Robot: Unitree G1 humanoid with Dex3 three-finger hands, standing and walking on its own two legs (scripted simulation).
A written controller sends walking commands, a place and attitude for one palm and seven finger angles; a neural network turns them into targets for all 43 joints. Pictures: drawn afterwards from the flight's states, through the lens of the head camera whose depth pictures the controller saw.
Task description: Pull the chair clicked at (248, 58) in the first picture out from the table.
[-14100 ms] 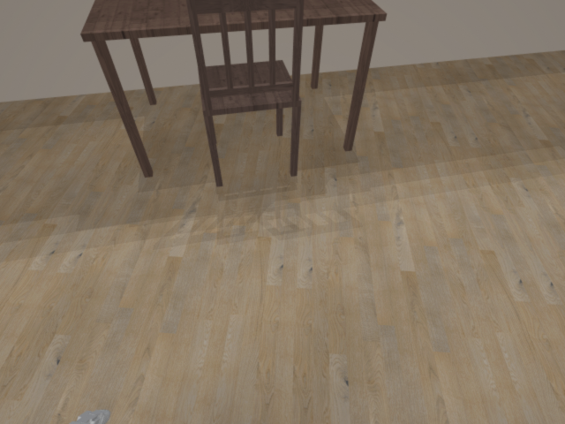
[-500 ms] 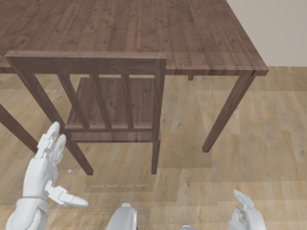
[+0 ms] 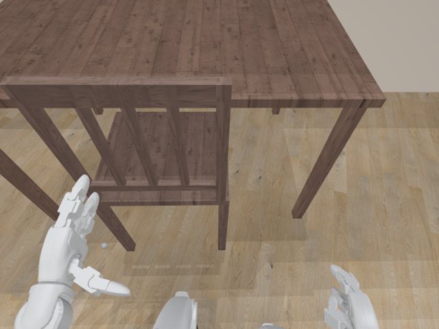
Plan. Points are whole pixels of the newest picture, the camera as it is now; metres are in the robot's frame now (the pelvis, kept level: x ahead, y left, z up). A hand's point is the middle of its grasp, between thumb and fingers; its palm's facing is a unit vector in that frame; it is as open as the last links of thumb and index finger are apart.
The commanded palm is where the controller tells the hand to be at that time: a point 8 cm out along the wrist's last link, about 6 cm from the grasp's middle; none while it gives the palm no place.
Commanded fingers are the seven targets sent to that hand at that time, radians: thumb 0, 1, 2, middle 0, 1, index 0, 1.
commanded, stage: aim the fingers beside a spindle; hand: left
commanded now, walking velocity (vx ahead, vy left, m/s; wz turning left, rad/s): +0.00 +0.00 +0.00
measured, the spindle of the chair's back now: (142, 150) +0.50 +0.21 -0.02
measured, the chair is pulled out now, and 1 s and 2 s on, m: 0.00 0.00 0.00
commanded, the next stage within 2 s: none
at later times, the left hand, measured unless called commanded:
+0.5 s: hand (115, 229) +0.28 +0.20 +0.03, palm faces +0.05 -1.00 -0.04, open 17.0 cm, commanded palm +0.26 +0.26 +0.03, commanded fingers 0.00 -0.50 0.30 -0.06 -0.08 -0.06 -0.08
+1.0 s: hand (126, 218) +0.31 +0.20 +0.01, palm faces +0.04 -1.00 -0.02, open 17.0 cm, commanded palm +0.29 +0.25 +0.01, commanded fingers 0.00 -0.50 0.30 -0.06 -0.08 -0.06 -0.08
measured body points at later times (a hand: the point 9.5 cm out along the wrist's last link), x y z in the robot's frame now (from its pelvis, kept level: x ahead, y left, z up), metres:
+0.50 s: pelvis +0.00 +0.00 -0.01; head +0.07 +0.01 +0.43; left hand +0.27 +0.26 +0.03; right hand +0.15 -0.25 -0.11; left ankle +0.09 +0.12 -0.66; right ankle -0.04 -0.11 -0.66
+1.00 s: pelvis -0.01 +0.01 -0.03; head +0.08 +0.03 +0.42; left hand +0.30 +0.25 +0.01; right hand +0.15 -0.24 -0.12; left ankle +0.09 +0.12 -0.66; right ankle -0.04 -0.11 -0.66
